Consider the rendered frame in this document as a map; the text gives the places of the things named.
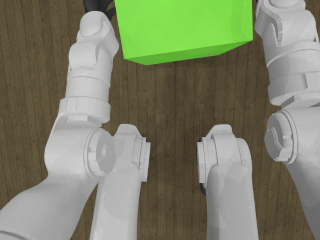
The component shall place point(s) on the right robot upper arm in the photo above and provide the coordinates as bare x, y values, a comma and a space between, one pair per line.
293, 138

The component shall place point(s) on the right robot forearm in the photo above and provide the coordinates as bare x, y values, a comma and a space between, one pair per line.
292, 52

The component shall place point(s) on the robot left hand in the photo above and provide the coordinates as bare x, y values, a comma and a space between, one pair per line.
101, 6

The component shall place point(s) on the left robot thigh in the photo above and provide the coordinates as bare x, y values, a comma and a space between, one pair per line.
117, 199

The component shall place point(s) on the robot left shin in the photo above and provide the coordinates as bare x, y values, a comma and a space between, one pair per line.
127, 128

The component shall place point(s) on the left robot forearm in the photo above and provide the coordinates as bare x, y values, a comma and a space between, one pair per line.
89, 75

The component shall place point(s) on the left robot upper arm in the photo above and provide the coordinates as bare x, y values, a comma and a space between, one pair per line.
76, 159

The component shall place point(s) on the carton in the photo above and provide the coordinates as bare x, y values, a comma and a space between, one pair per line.
161, 31

